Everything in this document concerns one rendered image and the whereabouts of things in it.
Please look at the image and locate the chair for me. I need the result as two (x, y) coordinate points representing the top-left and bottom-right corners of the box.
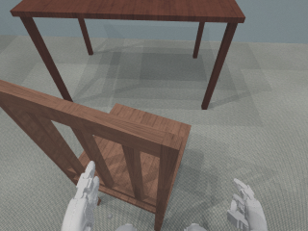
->
(0, 79), (192, 231)

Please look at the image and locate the robot left hand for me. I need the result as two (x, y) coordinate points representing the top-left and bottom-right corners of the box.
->
(61, 161), (100, 231)

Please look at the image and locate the table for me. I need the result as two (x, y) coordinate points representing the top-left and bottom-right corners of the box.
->
(10, 0), (245, 110)

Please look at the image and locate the robot right hand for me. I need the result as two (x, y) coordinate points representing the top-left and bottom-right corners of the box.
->
(227, 178), (268, 231)

